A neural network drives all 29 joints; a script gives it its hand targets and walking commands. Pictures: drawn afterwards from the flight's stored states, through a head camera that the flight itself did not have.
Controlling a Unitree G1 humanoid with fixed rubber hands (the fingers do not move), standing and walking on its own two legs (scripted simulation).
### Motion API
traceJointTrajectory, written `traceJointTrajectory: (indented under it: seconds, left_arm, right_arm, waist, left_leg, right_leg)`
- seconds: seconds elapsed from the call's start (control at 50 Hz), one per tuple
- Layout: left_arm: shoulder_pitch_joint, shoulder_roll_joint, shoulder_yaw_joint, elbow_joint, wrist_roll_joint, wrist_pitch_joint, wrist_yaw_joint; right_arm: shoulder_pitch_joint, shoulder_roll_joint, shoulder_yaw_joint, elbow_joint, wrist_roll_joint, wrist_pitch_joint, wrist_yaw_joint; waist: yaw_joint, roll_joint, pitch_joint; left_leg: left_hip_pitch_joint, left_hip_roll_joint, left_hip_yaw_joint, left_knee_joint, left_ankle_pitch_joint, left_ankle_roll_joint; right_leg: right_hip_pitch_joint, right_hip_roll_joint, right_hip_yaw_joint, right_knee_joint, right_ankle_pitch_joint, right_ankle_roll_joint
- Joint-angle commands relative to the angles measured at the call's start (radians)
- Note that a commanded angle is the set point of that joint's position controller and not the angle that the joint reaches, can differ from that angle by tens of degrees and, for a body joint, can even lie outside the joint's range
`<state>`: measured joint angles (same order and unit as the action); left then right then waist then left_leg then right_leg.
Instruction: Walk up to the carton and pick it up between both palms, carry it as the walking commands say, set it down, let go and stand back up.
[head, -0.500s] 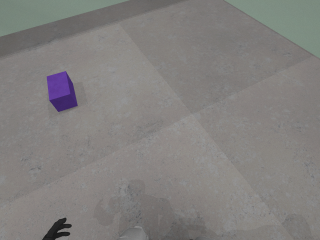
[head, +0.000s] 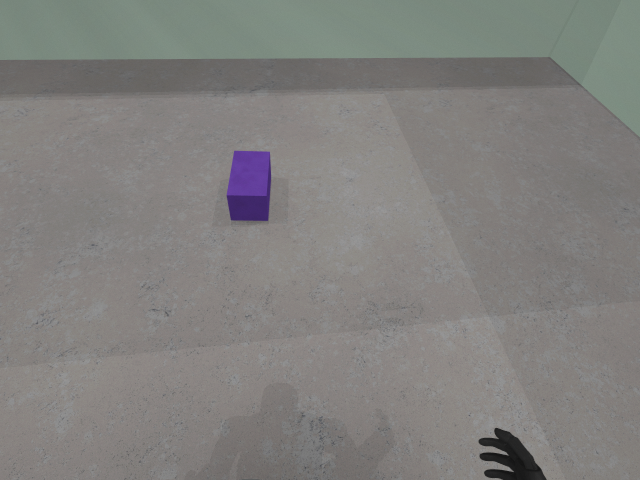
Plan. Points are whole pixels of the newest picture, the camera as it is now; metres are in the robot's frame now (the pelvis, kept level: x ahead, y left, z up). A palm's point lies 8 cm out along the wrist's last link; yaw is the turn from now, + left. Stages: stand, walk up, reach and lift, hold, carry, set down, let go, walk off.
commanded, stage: walk up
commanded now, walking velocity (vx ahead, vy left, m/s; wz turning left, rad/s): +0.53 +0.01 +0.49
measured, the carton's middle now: (250, 185) +1.31 +0.40 -0.68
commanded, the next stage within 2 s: none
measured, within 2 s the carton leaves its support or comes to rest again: neither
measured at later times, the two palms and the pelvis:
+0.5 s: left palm (184, 281) +0.42 +0.28 -0.09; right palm (494, 432) +0.24 -0.24 -0.13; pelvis +0.28 +0.02 +0.00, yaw +12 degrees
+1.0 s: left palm (125, 303) +0.38 +0.38 -0.13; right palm (364, 190) +0.70 -0.03 -0.10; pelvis +0.50 +0.16 +0.01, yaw +15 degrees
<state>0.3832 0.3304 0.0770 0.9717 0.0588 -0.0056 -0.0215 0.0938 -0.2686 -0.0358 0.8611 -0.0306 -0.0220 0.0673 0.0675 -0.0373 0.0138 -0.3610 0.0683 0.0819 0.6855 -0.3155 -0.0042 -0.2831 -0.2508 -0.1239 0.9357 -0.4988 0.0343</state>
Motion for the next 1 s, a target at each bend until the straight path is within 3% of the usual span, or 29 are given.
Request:
traceJointTrajectory:
  seconds: [0.0, 0.02, 0.04, 0.08, 0.12, 0.18, 0.28, 0.32, 0.36, 0.38, 0.4, 0.42, 0.44, 0.46, 0.48, 0.5, 0.52, 0.54, 0.6, 0.66, 0.74, 0.8, 0.84, 0.88, 0.9, 0.92, 0.94, 0.96, 0.98]
  left_arm:
    - [-0.221, 0.045, -0.015, -0.171, 0.001, -0.042, -0.014]
    - [-0.187, 0.043, -0.015, -0.152, -0.009, -0.049, -0.018]
    - [-0.151, 0.041, -0.011, -0.124, -0.012, -0.048, -0.020]
    - [-0.140, 0.030, -0.006, -0.107, -0.012, -0.031, -0.022]
    - [-0.218, 0.016, -0.005, -0.128, -0.011, -0.018, -0.025]
    - [-0.360, -0.019, -0.013, -0.172, -0.016, -0.011, -0.034]
    - [-0.509, -0.052, -0.022, -0.222, -0.038, -0.018, -0.039]
    - [-0.525, -0.049, -0.018, -0.234, -0.042, -0.023, -0.036]
    - [-0.453, -0.033, -0.007, -0.226, -0.046, -0.033, -0.028]
    - [-0.319, -0.010, 0.005, -0.189, -0.054, -0.045, -0.012]
    - [-0.131, 0.030, 0.021, -0.129, -0.045, -0.051, 0.004]
    - [0.028, 0.111, 0.042, -0.084, -0.019, -0.061, 0.016]
    - [0.072, 0.213, 0.060, -0.065, -0.024, -0.062, 0.020]
    - [0.009, 0.165, 0.059, -0.065, -0.024, -0.060, 0.014]
    - [-0.052, 0.116, 0.044, -0.072, -0.022, -0.063, 0.018]
    - [-0.096, 0.077, 0.031, -0.059, -0.026, -0.067, 0.027]
    - [-0.120, 0.052, 0.019, -0.048, -0.035, -0.073, 0.035]
    - [-0.133, 0.028, 0.011, -0.036, -0.044, -0.079, 0.037]
    - [-0.070, 0.001, 0.001, -0.012, -0.042, -0.093, 0.030]
    - [-0.005, 0.020, 0.007, -0.006, -0.035, -0.093, 0.033]
    - [0.029, 0.037, 0.015, 0.000, -0.032, -0.084, 0.036]
    - [0.048, 0.037, 0.011, 0.012, -0.034, -0.080, 0.018]
    - [0.061, 0.049, 0.012, 0.020, -0.035, -0.070, 0.018]
    - [0.051, 0.068, 0.008, 0.017, -0.041, -0.064, 0.021]
    - [0.078, 0.031, -0.005, 0.011, -0.042, -0.064, 0.020]
    - [0.070, -0.043, -0.022, -0.030, -0.040, -0.072, 0.020]
    - [0.079, -0.020, -0.011, -0.054, -0.037, -0.068, 0.027]
    - [0.048, 0.009, 0.000, -0.029, -0.028, -0.062, 0.026]
    - [0.032, -0.017, -0.007, -0.024, -0.037, -0.062, 0.021]
  right_arm:
    - [0.259, -0.275, -0.064, 0.042, 0.015, -0.019, -0.038]
    - [0.184, -0.204, -0.047, 0.028, 0.025, -0.028, -0.039]
    - [0.142, -0.157, -0.039, 0.026, 0.028, -0.039, -0.045]
    - [0.178, -0.123, -0.031, 0.052, 0.027, -0.061, -0.051]
    - [0.251, -0.104, -0.028, 0.081, 0.026, -0.069, -0.057]
    - [0.336, -0.096, -0.021, 0.100, 0.019, -0.067, -0.067]
    - [0.411, -0.101, -0.019, 0.142, 0.010, -0.062, -0.080]
    - [0.426, -0.111, -0.024, 0.162, 0.008, -0.058, -0.085]
    - [0.426, -0.126, -0.029, 0.181, 0.010, -0.057, -0.090]
    - [0.425, -0.111, -0.022, 0.194, 0.012, -0.051, -0.086]
    - [0.422, -0.112, -0.022, 0.183, 0.020, -0.048, -0.082]
    - [0.438, -0.072, -0.017, 0.155, 0.027, -0.054, -0.077]
    - [0.493, 0.004, -0.005, 0.117, 0.041, -0.063, -0.077]
    - [0.444, -0.055, -0.024, 0.123, 0.024, -0.064, -0.080]
    - [0.375, -0.065, -0.028, 0.110, 0.011, -0.062, -0.070]
    - [0.340, -0.051, -0.032, 0.116, 0.002, -0.048, -0.061]
    - [0.339, -0.025, -0.034, 0.123, -0.002, -0.032, -0.050]
    - [0.359, -0.009, -0.033, 0.129, -0.004, -0.016, -0.040]
    - [0.286, 0.011, -0.021, 0.110, -0.011, 0.017, -0.013]
    - [0.132, 0.007, -0.013, 0.060, -0.007, 0.032, 0.009]
    - [-0.035, 0.026, 0.005, 0.021, 0.008, 0.029, 0.033]
    - [-0.108, 0.013, -0.001, 0.013, 0.015, 0.010, 0.021]
    - [-0.095, -0.010, -0.009, 0.022, 0.006, -0.003, 0.010]
    - [0.068, -0.055, -0.030, 0.082, -0.003, -0.019, -0.008]
    - [0.217, -0.107, -0.050, 0.132, -0.012, -0.034, -0.022]
    - [0.347, -0.225, -0.081, 0.144, -0.030, -0.045, -0.039]
    - [0.419, -0.292, -0.092, 0.138, 0.001, -0.042, -0.047]
    - [0.358, -0.241, -0.069, 0.129, 0.013, -0.047, -0.048]
    - [0.273, -0.180, -0.055, 0.117, 0.009, -0.058, -0.048]
  waist:
    - [-0.149, 0.306, 0.101]
    - [-0.096, 0.228, 0.117]
    - [-0.062, 0.201, 0.094]
    - [-0.048, 0.192, 0.040]
    - [-0.069, 0.172, 0.042]
    - [-0.109, 0.151, 0.072]
    - [-0.152, 0.176, 0.097]
    - [-0.151, 0.186, 0.101]
    - [-0.111, 0.205, 0.068]
    - [-0.053, 0.221, -0.004]
    - [0.019, 0.166, -0.108]
    - [0.063, 0.000, -0.203]
    - [0.037, -0.309, -0.297]
    - [-0.004, -0.185, -0.295]
    - [-0.009, -0.080, -0.182]
    - [-0.032, 0.015, -0.084]
    - [-0.060, 0.023, -0.038]
    - [-0.083, -0.006, -0.023]
    - [-0.076, -0.103, 0.006]
    - [-0.048, -0.132, 0.065]
    - [-0.016, -0.150, 0.125]
    - [-0.005, -0.231, 0.102]
    - [-0.018, -0.186, 0.090]
    - [-0.098, -0.046, -0.001]
    - [-0.149, 0.065, -0.106]
    - [-0.205, 0.312, -0.172]
    - [-0.218, 0.366, -0.263]
    - [-0.182, 0.204, -0.200]
    - [-0.134, 0.145, -0.098]
  left_leg:
    - [0.275, 0.306, -0.651, -0.549, -0.420, 0.133]
    - [0.237, 0.237, -0.524, -0.520, -0.231, 0.125]
    - [0.229, 0.181, -0.426, -0.504, -0.083, 0.121]
    - [0.257, 0.155, -0.331, -0.476, 0.183, 0.121]
    - [0.318, 0.159, -0.310, -0.467, 0.315, 0.128]
    - [0.363, 0.165, -0.288, -0.478, 0.396, 0.131]
    - [0.395, 0.154, -0.240, -0.487, 0.516, 0.119]
    - [0.414, 0.162, -0.233, -0.473, 0.594, 0.109]
    - [0.392, 0.135, -0.189, -0.381, 0.783, 0.082]
    - [0.348, 0.081, -0.159, -0.240, 0.779, 0.073]
    - [0.235, 0.056, -0.136, -0.035, 0.719, 0.069]
    - [0.015, -0.008, -0.131, 0.248, 0.402, 0.062]
    - [-0.226, -0.110, -0.124, 0.538, -0.181, 0.036]
    - [-0.235, -0.028, -0.191, 0.618, -0.178, 0.056]
    - [-0.237, -0.012, -0.191, 0.616, -0.100, 0.050]
    - [-0.222, 0.014, -0.193, 0.616, -0.020, 0.031]
    - [-0.198, 0.031, -0.188, 0.604, 0.025, 0.010]
    - [-0.162, 0.038, -0.176, 0.578, 0.041, -0.002]
    - [-0.177, 0.046, -0.126, 0.481, 0.114, -0.011]
    - [-0.225, 0.050, -0.077, 0.326, 0.178, -0.026]
    - [-0.140, 0.025, -0.007, 0.043, 0.254, -0.027]
    - [-0.060, 0.012, 0.032, -0.058, 0.189, -0.021]
    - [-0.011, -0.001, 0.053, -0.104, 0.140, -0.011]
    - [0.211, -0.038, 0.087, -0.208, 0.127, 0.000]
    - [0.431, -0.015, 0.039, -0.218, 0.080, 0.017]
    - [0.620, 0.266, -0.359, -0.324, -0.038, 0.077]
    - [0.653, 0.435, -0.643, -0.455, -0.110, 0.139]
    - [0.560, 0.436, -0.613, -0.436, -0.008, 0.126]
    - [0.434, 0.384, -0.493, -0.422, 0.142, 0.116]
  right_leg:
    - [-0.572, 0.059, 0.137, 0.332, 0.088, -0.022]
    - [-0.505, 0.042, 0.146, 0.284, 0.191, -0.006]
    - [-0.434, 0.052, 0.131, 0.262, 0.257, 0.008]
    - [-0.365, 0.074, 0.108, 0.239, 0.315, 0.022]
    - [-0.406, 0.087, 0.099, 0.194, 0.340, 0.032]
    - [-0.447, 0.117, 0.086, 0.047, 0.384, 0.039]
    - [-0.355, 0.177, 0.036, -0.235, 0.438, 0.026]
    - [-0.312, 0.189, 0.024, -0.295, 0.419, 0.014]
    - [-0.152, 0.213, 0.011, -0.370, 0.386, -0.004]
    - [0.017, 0.216, -0.006, -0.399, 0.375, -0.010]
    - [0.259, 0.184, -0.009, -0.420, 0.397, -0.025]
    - [0.467, 0.001, 0.204, -0.453, 0.275, -0.061]
    - [0.573, -0.293, 0.657, -0.624, 0.300, -0.191]
    - [0.495, -0.257, 0.671, -0.655, 0.184, -0.193]
    - [0.372, -0.224, 0.591, -0.682, 0.163, -0.182]
    - [0.250, -0.209, 0.513, -0.698, 0.259, -0.179]
    - [0.169, -0.185, 0.426, -0.701, 0.401, -0.163]
    - [0.115, -0.152, 0.332, -0.695, 0.499, -0.138]
    - [0.087, -0.098, 0.170, -0.694, 0.597, -0.099]
    - [0.080, -0.086, 0.106, -0.742, 0.532, -0.092]
    - [0.066, -0.054, 0.029, -0.798, 0.416, -0.075]
    - [0.124, -0.029, -0.008, -0.800, 0.362, -0.091]
    - [0.142, -0.056, 0.007, -0.739, 0.372, -0.102]
    - [0.102, -0.035, -0.029, -0.495, 0.483, -0.084]
    - [0.007, 0.038, -0.062, -0.242, 0.447, -0.072]
    - [-0.293, 0.158, -0.056, 0.073, 0.033, -0.034]
    - [-0.418, 0.173, 0.065, 0.279, -0.082, -0.044]
    - [-0.415, 0.121, 0.157, 0.345, -0.013, -0.047]
    - [-0.391, 0.095, 0.175, 0.323, 0.085, -0.048]
